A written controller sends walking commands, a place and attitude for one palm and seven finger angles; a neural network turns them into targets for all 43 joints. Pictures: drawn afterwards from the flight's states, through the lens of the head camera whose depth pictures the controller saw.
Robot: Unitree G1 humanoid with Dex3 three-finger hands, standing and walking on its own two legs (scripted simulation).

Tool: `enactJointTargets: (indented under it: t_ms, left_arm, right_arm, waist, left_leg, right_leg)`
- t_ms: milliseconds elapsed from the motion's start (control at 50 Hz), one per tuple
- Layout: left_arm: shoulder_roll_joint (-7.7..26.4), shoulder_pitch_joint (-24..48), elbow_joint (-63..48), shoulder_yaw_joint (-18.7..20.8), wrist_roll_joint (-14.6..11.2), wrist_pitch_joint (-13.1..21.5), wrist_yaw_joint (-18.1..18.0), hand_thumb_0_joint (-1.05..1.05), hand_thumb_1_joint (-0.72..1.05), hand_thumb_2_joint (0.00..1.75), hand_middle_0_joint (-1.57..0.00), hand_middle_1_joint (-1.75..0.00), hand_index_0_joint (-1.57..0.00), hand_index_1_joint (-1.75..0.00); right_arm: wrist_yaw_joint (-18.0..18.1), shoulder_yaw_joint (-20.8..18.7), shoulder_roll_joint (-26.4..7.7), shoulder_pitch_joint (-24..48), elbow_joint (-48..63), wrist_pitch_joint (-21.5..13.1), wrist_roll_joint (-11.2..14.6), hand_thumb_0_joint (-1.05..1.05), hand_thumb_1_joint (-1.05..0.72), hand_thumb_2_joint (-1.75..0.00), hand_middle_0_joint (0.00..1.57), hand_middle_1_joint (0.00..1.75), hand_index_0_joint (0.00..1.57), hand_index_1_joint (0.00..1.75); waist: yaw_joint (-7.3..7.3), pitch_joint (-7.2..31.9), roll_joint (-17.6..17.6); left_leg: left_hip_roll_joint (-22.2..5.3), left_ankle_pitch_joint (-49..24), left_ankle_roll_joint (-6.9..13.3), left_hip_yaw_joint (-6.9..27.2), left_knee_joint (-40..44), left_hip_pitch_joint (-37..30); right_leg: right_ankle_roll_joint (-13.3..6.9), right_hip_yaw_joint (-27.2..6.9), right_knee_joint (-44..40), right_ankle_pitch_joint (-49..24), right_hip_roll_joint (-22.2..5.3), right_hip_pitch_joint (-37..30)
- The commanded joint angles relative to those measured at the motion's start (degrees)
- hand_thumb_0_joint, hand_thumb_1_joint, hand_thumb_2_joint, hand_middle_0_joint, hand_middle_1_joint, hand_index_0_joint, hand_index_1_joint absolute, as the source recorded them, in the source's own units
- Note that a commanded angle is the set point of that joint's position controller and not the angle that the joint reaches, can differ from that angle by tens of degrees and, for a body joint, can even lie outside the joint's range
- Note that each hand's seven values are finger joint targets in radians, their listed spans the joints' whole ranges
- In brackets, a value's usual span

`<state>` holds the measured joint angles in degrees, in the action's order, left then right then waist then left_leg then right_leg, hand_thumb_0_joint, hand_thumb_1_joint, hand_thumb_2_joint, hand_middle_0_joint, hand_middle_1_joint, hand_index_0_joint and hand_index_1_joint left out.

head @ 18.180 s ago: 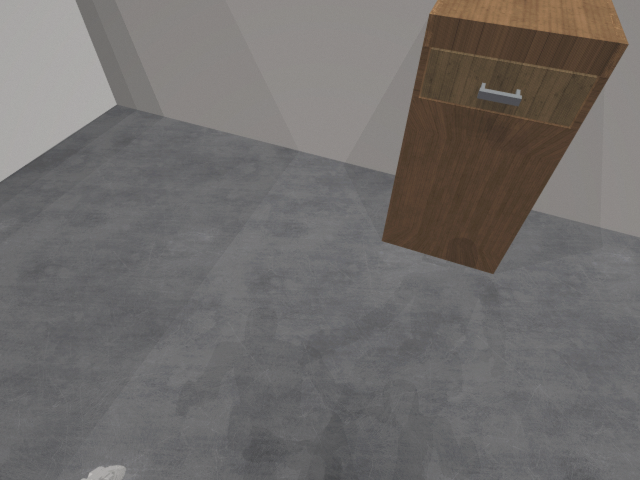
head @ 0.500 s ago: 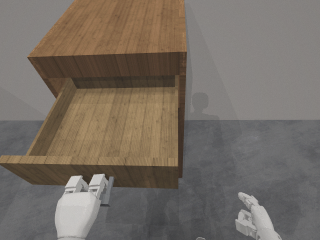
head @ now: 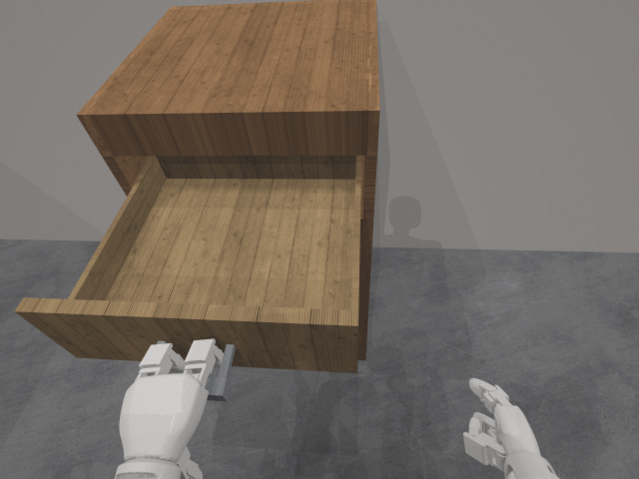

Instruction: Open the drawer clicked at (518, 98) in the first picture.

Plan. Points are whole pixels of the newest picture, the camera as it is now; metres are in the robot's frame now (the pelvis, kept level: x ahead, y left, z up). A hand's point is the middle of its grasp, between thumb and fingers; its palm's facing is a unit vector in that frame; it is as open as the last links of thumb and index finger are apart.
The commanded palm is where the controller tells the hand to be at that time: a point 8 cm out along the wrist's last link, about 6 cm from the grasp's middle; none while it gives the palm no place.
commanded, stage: lift the hand off the handle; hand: left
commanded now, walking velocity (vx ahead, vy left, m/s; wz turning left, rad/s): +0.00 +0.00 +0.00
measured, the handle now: (188, 369) +0.24 +0.20 +0.01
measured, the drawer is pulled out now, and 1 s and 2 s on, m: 0.30 0.30 0.30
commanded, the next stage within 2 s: draw the hand back to the body in 1.60 s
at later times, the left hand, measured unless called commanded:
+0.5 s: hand (187, 407) +0.20 +0.19 +0.00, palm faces -0.01 -0.12 -0.99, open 13.6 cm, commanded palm +0.18 +0.20 +0.07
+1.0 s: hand (161, 384) +0.20 +0.20 +0.06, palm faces +0.02 -0.15 -0.99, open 13.2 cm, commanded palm +0.18 +0.20 +0.14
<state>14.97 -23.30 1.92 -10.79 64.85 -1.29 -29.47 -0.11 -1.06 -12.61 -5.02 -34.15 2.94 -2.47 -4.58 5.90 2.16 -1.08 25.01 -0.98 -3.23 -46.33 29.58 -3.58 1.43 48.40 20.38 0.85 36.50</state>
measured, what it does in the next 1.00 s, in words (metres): stands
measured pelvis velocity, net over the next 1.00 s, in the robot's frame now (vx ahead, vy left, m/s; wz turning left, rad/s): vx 0.01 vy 0.01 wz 0.00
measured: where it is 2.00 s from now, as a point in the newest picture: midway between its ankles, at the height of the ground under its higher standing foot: outside the picture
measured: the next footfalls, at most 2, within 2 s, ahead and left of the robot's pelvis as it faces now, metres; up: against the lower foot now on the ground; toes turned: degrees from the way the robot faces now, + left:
none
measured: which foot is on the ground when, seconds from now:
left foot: down 0.00-1.00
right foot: down 0.00-1.00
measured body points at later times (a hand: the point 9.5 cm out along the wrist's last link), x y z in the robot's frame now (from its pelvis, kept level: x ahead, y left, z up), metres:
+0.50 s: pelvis +0.00 +0.00 +0.01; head +0.02 -0.03 +0.45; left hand +0.19 +0.20 +0.05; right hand +0.21 -0.20 -0.10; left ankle -0.02 +0.13 -0.70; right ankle +0.04 -0.08 -0.70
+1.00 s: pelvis +0.01 +0.01 +0.03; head +0.02 -0.03 +0.47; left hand +0.20 +0.21 +0.11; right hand +0.24 -0.18 -0.07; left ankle -0.02 +0.13 -0.70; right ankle +0.04 -0.08 -0.70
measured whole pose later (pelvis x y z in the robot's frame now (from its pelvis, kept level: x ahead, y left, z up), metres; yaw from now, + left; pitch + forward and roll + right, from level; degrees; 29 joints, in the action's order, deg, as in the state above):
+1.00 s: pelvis +0.01 +0.01 +0.03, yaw +0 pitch +2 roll +1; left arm 19.2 -23.7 -10.9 -12.2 59.1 -4.2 -17.6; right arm -0.3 -0.6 -12.6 -5.1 -34.7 3.2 -1.4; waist -6.5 2.6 4.9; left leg -0.7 20.9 0.0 -3.2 -34.6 15.9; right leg -2.4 1.2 36.3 16.2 0.9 22.4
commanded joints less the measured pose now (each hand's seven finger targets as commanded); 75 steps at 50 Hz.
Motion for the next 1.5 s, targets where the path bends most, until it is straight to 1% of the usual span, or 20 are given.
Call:
enactJointTargets:
  t_ms: [0,80,200,280,320,400,520,700,840,900,940,1060,1100,1240,1300,1360,1400,1420,1440,1480]
  left_arm:
    - [3.1,3.4,-10.6,1.9,-0.5,-1.3,-2.9,0.00,-0.50,0.30,-0.30,-1.20,-0.30,-1.20]
    - [4.7,4.2,-11.2,2.8,0.2,-1.9,-3.2,0.00,-0.50,0.30,-0.30,-1.20,-0.30,-1.20]
    - [7.2,9.6,-8.8,5.1,-0.2,-3.0,-2.9,0.00,-0.50,0.30,-0.30,-1.20,-0.30,-1.20]
    - [6.1,13.9,-7.3,3.4,-0.3,-3.5,-2.6,0.00,-0.50,0.30,-0.30,-1.20,-0.30,-1.20]
    - [7.8,13.5,-9.9,5.1,-0.9,-3.5,-2.6,0.00,-0.50,0.30,-0.30,-1.20,-0.30,-1.20]
    - [9.8,13.5,-12.7,7.0,-2.3,-3.5,-1.5,0.00,-0.50,0.30,-0.30,-1.20,-0.30,-1.20]
    - [10.3,15.2,-17.8,7.4,-3.1,-1.8,-0.3,0.00,-0.50,0.30,-0.30,-1.20,-0.30,-1.20]
    - [10.4,12.0,-23.3,7.6,-4.3,-1.4,1.9,0.00,-0.50,0.30,-0.30,-1.20,-0.30,-1.20]
    - [9.3,11.0,-26.9,4.7,-4.9,-2.6,5.7,0.00,-0.50,0.30,-0.30,-1.20,-0.30,-1.20]
    - [11.8,11.0,-29.3,7.2,-5.4,-2.3,7.0,0.00,-0.50,0.30,-0.30,-1.20,-0.30,-1.20]
    - [10.4,11.3,-31.0,5.6,-5.7,-1.9,8.0,0.00,-0.50,0.30,-0.30,-1.20,-0.30,-1.20]
    - [11.6,9.3,-33.9,7.0,-6.4,-1.4,10.1,0.00,-0.50,0.30,-0.30,-1.20,-0.30,-1.20]
    - [13.7,9.5,-34.8,9.5,-7.0,-1.7,10.7,0.00,-0.50,0.30,-0.30,-1.20,-0.30,-1.20]
    - [9.2,6.9,-36.6,2.9,-7.6,-5.2,15.3,0.00,-0.50,0.30,-0.30,-1.20,-0.30,-1.20]
    - [12.3,7.7,-36.4,5.7,-7.7,-7.7,17.4,0.00,-0.50,0.30,-0.30,-1.20,-0.30,-1.20]
    - [12.4,7.3,-38.8,4.9,-7.6,-8.2,18.9,0.00,-0.50,0.30,-0.30,-1.20,-0.30,-1.20]
    - [15.4,6.4,-40.8,8.5,-8.7,-8.6,19.3,0.00,-0.50,0.30,-0.30,-1.20,-0.30,-1.20]
    - [14.8,5.4,-42.0,7.9,-8.6,-8.5,19.7,0.00,-0.50,0.30,-0.30,-1.20,-0.30,-1.20]
    - [15.0,5.5,-42.5,8.2,-9.7,-8.3,20.0,0.00,-0.50,0.30,-0.30,-1.20,-0.30,-1.20]
    - [15.9,5.0,-44.3,9.3,-10.4,-8.3,20.5,0.00,-0.50,0.30,-0.30,-1.20,-0.30,-1.20]
  right_arm:
    - [-0.3,-2.0,-4.9,7.1,9.5,-2.7,-0.1,0.00,-0.90,-0.90,0.20,0.30,0.20,0.30]
    - [-0.1,-1.9,-5.1,7.0,9.5,-2.6,-0.1,0.00,-0.90,-0.90,0.20,0.30,0.20,0.30]
    - [1.2,-1.6,-5.2,7.3,8.7,-2.3,0.3,0.00,-0.90,-0.90,0.20,0.30,0.20,0.30]
    - [1.7,-1.5,-5.0,7.5,7.8,-2.2,0.4,0.00,-0.90,-0.90,0.20,0.30,0.20,0.30]
    - [1.9,-1.5,-5.1,7.3,8.2,-2.3,0.4,0.00,-0.90,-0.90,0.20,0.30,0.20,0.30]
    - [2.5,-1.2,-4.8,8.4,8.4,-2.0,0.7,0.00,-0.90,-0.90,0.20,0.30,0.20,0.30]
    - [2.4,-1.1,-4.4,8.6,8.8,-2.4,0.4,0.00,-0.90,-0.90,0.20,0.30,0.20,0.30]
    - [1.4,-1.5,-4.5,8.7,9.1,-2.8,0.6,0.00,-0.90,-0.90,0.20,0.30,0.20,0.30]
    - [0.3,-1.2,-4.6,9.7,9.5,-2.6,1.0,0.00,-0.90,-0.90,0.20,0.30,0.20,0.30]
    - [0.3,-1.0,-4.6,10.2,9.6,-2.7,1.2,0.00,-0.90,-0.90,0.20,0.30,0.20,0.30]
    - [0.0,-0.8,-4.3,9.9,9.4,-2.7,1.1,0.00,-0.90,-0.90,0.20,0.30,0.20,0.30]
    - [-0.5,-0.5,-4.2,9.7,9.6,-2.8,1.0,0.00,-0.90,-0.90,0.20,0.30,0.20,0.30]
    - [-0.5,-0.3,-4.5,11.1,9.6,-2.6,1.4,0.00,-0.90,-0.90,0.20,0.30,0.20,0.30]
    - [-2.6,0.4,-4.3,12.0,10.2,-1.2,2.5,0.00,-0.90,-0.90,0.20,0.30,0.20,0.30]
    - [-2.9,1.3,-4.6,14.8,11.1,-0.1,3.3,0.00,-0.90,-0.90,0.20,0.30,0.20,0.30]
    - [-3.2,1.6,-4.6,12.8,11.6,0.5,3.2,0.00,-0.90,-0.90,0.20,0.30,0.20,0.30]
    - [-3.3,2.1,-5.1,15.4,12.4,0.9,4.0,0.00,-0.90,-0.90,0.20,0.30,0.20,0.30]
    - [-3.4,2.2,-4.8,13.3,12.6,0.9,3.6,0.00,-0.90,-0.90,0.20,0.30,0.20,0.30]
    - [-3.3,2.1,-4.9,14.1,12.4,1.3,3.9,0.00,-0.90,-0.90,0.20,0.30,0.20,0.30]
    - [-3.4,2.0,-5.5,13.7,12.8,1.5,3.9,0.00,-0.90,-0.90,0.20,0.30,0.20,0.30]
  waist:
    - [1.02,9.1,-4.5]
    - [0.37,9.8,-4.7]
    - [1.14,9.2,-6.4]
    - [1.44,8.8,-5.0]
    - [0.69,11.3,-4.9]
    - [0.41,10.3,-4.5]
    - [0.10,9.5,-2.1]
    - [-0.43,9.4,-0.7]
    - [-0.76,6.0,-2.4]
    - [-1.41,6.3,-1.0]
    - [-1.28,5.7,-1.2]
    - [-1.84,5.3,-1.3]
    - [-1.83,5.1,-1.0]
    - [-2.02,3.0,-1.3]
    - [-2.68,2.3,-1.9]
    - [-3.11,4.0,-0.6]
    - [-3.17,4.0,0.4]
    - [-3.40,5.3,-0.8]
    - [-2.81,2.9,-1.2]
    - [-2.68,3.0,-1.0]
  left_leg:
    - [3.5,-9.1,2.0,1.9,4.2,-0.1]
    - [3.6,-7.8,2.1,1.8,4.2,0.5]
    - [3.7,-5.9,2.3,1.6,4.4,1.1]
    - [3.8,-5.2,2.4,1.5,5.0,0.3]
    - [3.8,-6.4,2.5,1.4,5.8,-1.0]
    - [3.8,-7.0,2.5,1.5,7.2,-2.6]
    - [3.5,-8.0,2.5,1.6,9.4,-6.5]
    - [2.6,-12.9,2.2,1.9,12.4,-11.2]
    - [2.0,-13.3,2.6,2.1,14.7,-13.5]
    - [2.0,-14.6,2.5,2.1,16.0,-14.9]
    - [1.8,-15.7,2.5,2.3,16.4,-15.9]
    - [1.5,-18.4,2.5,2.1,17.8,-17.6]
    - [1.3,-18.8,2.2,2.5,18.6,-18.3]
    - [0.5,-22.2,2.0,2.8,21.0,-18.9]
    - [0.2,-21.3,2.0,3.0,22.4,-17.8]
    - [0.1,-23.7,2.1,2.2,22.6,-18.6]
    - [-0.3,-24.2,1.9,3.1,23.1,-18.4]
    - [-0.2,-25.1,2.1,2.2,22.6,-18.8]
    - [-0.2,-25.0,1.9,2.4,22.8,-19.0]
    - [-0.3,-25.5,2.0,2.3,22.6,-19.6]
  right_leg:
    - [0.6,-4.6,-8.6,-8.5,-0.2,-8.5]
    - [0.6,-4.9,-8.4,-7.3,-0.3,-8.9]
    - [1.0,-5.6,-10.2,-4.9,-0.6,-9.6]
    - [1.2,-5.0,-10.7,-3.4,-0.8,-9.2]
    - [1.2,-5.4,-11.1,-5.1,-1.0,-11.8]
    - [1.2,-6.0,-13.2,-5.5,-1.1,-13.9]
    - [1.0,-5.8,-15.1,-3.6,-1.1,-14.4]
    - [0.6,-5.2,-16.5,-8.6,-0.8,-17.3]
    - [0.8,-4.9,-18.8,-7.5,-0.8,-18.3]
    - [0.6,-5.5,-19.9,-8.8,-0.7,-20.4]
    - [0.6,-4.9,-20.0,-9.6,-0.7,-20.3]
    - [0.8,-5.3,-21.5,-13.1,-1.0,-22.8]
    - [0.5,-6.1,-22.5,-13.3,-0.7,-23.8]
    - [0.7,-3.7,-22.3,-15.4,-0.4,-25.6]
    - [0.8,-4.7,-22.8,-15.5,-0.1,-28.7]
    - [1.1,-3.6,-22.3,-18.0,-0.4,-30.8]
    - [0.9,-4.9,-22.5,-20.2,0.0,-32.8]
    - [1.2,-4.3,-22.4,-20.3,-0.6,-32.9]
    - [1.2,-4.8,-23.2,-20.9,-0.4,-31.9]
    - [1.3,-5.1,-23.7,-21.7,-0.6,-31.8]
